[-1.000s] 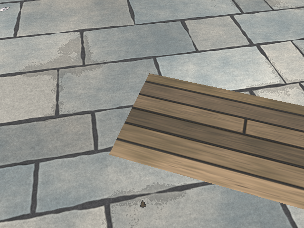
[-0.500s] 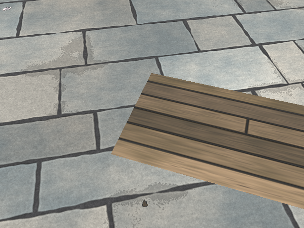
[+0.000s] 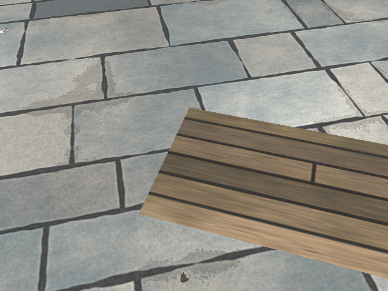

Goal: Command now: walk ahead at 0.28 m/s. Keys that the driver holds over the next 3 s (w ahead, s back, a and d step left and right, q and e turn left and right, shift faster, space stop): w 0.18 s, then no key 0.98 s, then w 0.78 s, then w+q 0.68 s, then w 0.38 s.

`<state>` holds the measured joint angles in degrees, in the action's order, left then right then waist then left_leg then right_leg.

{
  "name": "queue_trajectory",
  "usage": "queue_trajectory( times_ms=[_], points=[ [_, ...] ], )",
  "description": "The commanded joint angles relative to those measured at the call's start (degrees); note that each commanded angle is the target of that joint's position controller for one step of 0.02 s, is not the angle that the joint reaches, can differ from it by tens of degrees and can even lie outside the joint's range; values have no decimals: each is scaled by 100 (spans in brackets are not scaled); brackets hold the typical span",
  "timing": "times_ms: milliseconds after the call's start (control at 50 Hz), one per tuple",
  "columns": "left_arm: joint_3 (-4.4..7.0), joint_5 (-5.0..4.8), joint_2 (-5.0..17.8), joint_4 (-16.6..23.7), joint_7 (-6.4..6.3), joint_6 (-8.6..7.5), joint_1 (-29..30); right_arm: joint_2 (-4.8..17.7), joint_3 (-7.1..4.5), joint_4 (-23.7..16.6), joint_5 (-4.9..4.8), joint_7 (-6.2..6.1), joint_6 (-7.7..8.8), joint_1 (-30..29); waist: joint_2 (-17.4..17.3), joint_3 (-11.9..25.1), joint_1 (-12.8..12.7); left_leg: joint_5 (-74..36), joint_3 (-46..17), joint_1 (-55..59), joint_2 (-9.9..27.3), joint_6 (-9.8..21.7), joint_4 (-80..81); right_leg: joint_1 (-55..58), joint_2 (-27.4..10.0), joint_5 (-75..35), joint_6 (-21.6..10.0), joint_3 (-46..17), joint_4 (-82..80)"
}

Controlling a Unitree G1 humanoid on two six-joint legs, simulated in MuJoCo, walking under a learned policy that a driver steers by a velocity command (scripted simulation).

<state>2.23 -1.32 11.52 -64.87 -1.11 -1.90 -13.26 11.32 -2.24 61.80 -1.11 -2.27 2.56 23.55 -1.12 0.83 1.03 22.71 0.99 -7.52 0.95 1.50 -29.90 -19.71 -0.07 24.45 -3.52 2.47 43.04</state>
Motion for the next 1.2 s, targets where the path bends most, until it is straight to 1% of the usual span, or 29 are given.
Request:
queue_trajectory(
  times_ms=[20, 80, 100, 120, 140, 160, 200, 220, 260, 340, 420, 480, 500, 520, 540, 560, 580, 600, 620, 680, 740, 780, 800, 820, 840, 880, 960, 1160, 1200],
  points=[
    [55, -91, 372, 548, 118, -331, 668, 894, -194, -259, -44, 44, 154, 62, -693, -1237, -49, 1230, -2118, -292, 1707, 1058, 1838, -1207, -328, 355, -211, -113, -169],
    [236, -51, 523, -40, 133, -345, -803, 951, -192, -433, -75, 101, 133, -319, -413, -562, -683, -435, -841, -1484, 810, 580, 664, 1708, 224, -1053, -82, 309, -1387],
    [372, -16, 932, -193, 103, -347, -1680, 708, -118, -587, -34, 125, 178, -596, 629, -260, -1034, -1087, -92, -2205, 243, 228, -1290, 2553, -741, -564, -410, -1202, -2106],
    [451, -7, 1489, -209, 143, -390, -2334, 249, -17, -813, -38, 97, 297, -525, 2076, 184, -1059, 526, 117, -3479, -448, -15, -3196, 3359, -2085, -86, -1270, -3971, -3197],
    [275, 77, 1053, -138, 152, -481, -1910, 441, -69, -859, -152, 115, 388, -671, 1308, -60, -788, 755, -610, -3991, -141, 126, -4296, 3059, -2353, 227, -1414, -4417, -3278],
    [181, 69, 767, 46, 156, -535, -1394, 517, -82, -903, -226, 174, 447, -782, 861, -435, -575, 219, -718, -4348, 148, 306, -4616, 2782, -2195, 94, -1225, -3712, -3201],
    [57, 109, 593, 287, 222, -525, -756, 670, -174, -870, -106, 189, 485, -876, 387, -675, -290, -717, -518, -4128, 519, 385, -4150, 2201, -1697, -1348, -846, -2333, -3272],
    [-3, 139, 463, 312, 215, -477, -712, 757, -237, -853, -50, 200, 449, -855, 416, -642, -193, -877, -393, -3764, 579, 337, -3871, 1991, -1427, -2583, -669, -1681, -3219],
    [-37, 180, 495, 275, 133, -383, -912, 535, -228, -832, -34, 243, 333, -783, 524, -512, -105, -1016, -128, -3327, 490, 158, -3426, 1768, -1191, -4240, -578, -968, -3107],
    [-41, 209, 800, 373, -46, -266, -827, 182, -60, -1249, 15, 222, 210, -1849, 564, -533, -201, -1827, 250, -2469, 195, -89, -1321, 1084, -829, -5056, -497, -182, -3060],
    [13, 103, 910, 294, -57, -230, -957, 465, -83, -1330, 10, 266, 141, -2060, 778, -280, -179, -2197, 125, -1843, 36, 71, -530, 1409, -1111, -5195, -491, -329, -2675],
    [42, 60, 866, 336, -58, -187, -686, 868, -257, -1033, 122, 275, 197, -1268, 564, 136, 313, -2749, 191, -803, -214, 422, 291, 1748, -935, -5501, -231, -327, -1577],
    [33, 140, 827, 327, -36, -191, -918, 1178, -351, -920, 167, 247, 221, -892, 184, 505, 374, -4732, -172, 147, 192, 573, 242, 1376, -590, -4646, 5, -156, -780],
    [-90, 280, 390, 257, 2, -222, -1617, 1420, -362, -858, 290, 224, 178, -499, -724, 1379, 115, -6782, -1439, 1965, 1443, 1342, -263, 21, -73, -1781, 298, -14, 786],
    [-164, 169, 147, 151, 34, -205, -1855, 1019, -219, -789, 280, 263, 135, -342, -1297, 2164, 111, -6742, -2664, 2160, 2262, 2047, 277, -265, 315, 1515, 510, -422, 2037],
    [-56, 39, 483, 194, 44, -137, -1511, 868, -160, -849, 150, 302, 128, -730, -799, 1772, 54, -4870, -2588, 1372, 1992, 1857, 660, -380, 82, 1590, 542, -804, 2486],
    [-21, -13, 569, 354, 6, -58, -989, 808, -129, -972, 84, 285, 119, -1370, -494, 949, -42, -3556, -2146, 552, 1772, 1565, 956, -717, -106, 1318, 572, -622, 2521],
    [11, 23, 564, 402, -61, 34, -707, 687, -69, -1038, 122, 270, 118, -1758, -232, 509, -129, -2723, -1808, -208, 1548, 1346, 1229, -683, -262, 1029, 596, -557, 2280],
    [43, 72, 546, 413, -129, 124, -681, 662, -52, -1064, 173, 255, 110, -2017, -254, 270, -276, -2136, -1499, -867, 1348, 1163, 1432, -369, -395, 761, 614, -570, 1866],
    [23, 127, 362, 367, -240, 220, -805, 728, -79, -996, 303, 192, 50, -2037, -555, 237, -397, -1511, -1027, -1531, 997, 1077, 1628, 357, -325, 421, 600, -329, 605],
    [26, 158, 377, 313, -224, 263, -792, 771, -82, -969, 177, 118, -6, -2035, -519, 415, -452, -173, -1008, -1653, 953, 993, 1695, 973, -255, -720, 493, -180, -565],
    [42, 266, 430, 298, -164, 288, -732, 679, -54, -871, 86, 94, -55, -1912, -428, 177, -485, 965, -877, -2030, 761, 621, 1729, 1368, -194, -1230, 325, -87, -1182],
    [37, 322, 513, 369, -157, 291, -644, 616, -35, -790, 100, 99, -68, -1757, -268, -95, -423, 1234, -794, -2114, 620, 360, 1644, 1244, -393, -1142, 193, -319, -1582],
    [77, 282, 798, 428, -179, 281, -517, 649, -61, -766, 122, 96, -87, -1578, 105, -370, -196, 1008, -559, -1971, 365, 170, 1459, 744, -591, -387, 26, -529, -1877],
    [102, 201, 849, 358, -169, 232, -406, 594, -65, -772, 125, 65, -107, -1539, 651, -533, -79, 367, -201, -1247, 91, 54, 1185, -161, -532, 591, -52, -596, -2148],
    [60, 204, 612, 375, -156, 87, -145, 584, -72, -702, 148, 27, -105, -1445, 875, -496, 22, -501, -130, -477, 70, 99, 725, -566, -516, 555, 134, -620, -2491],
    [64, 144, 542, 335, -130, -65, -293, 544, -71, -545, 148, 48, -85, -1319, 391, -233, -51, -1241, -139, -460, 117, 241, 590, 47, -422, -580, 239, -485, -2187],
    [43, 130, 493, 286, -114, 8, -554, 572, -78, -344, 86, 60, -147, -1275, 111, 34, -132, -2535, -126, -197, 159, 229, 268, 566, -325, -1961, 196, -316, -1851],
    [77, 81, 530, 200, -119, 45, -735, 549, -90, -226, 42, 52, -182, -1148, 232, 40, -144, -1018, 113, -288, -71, 258, 59, 567, -258, -559, 47, -301, -1932]
  ],
)
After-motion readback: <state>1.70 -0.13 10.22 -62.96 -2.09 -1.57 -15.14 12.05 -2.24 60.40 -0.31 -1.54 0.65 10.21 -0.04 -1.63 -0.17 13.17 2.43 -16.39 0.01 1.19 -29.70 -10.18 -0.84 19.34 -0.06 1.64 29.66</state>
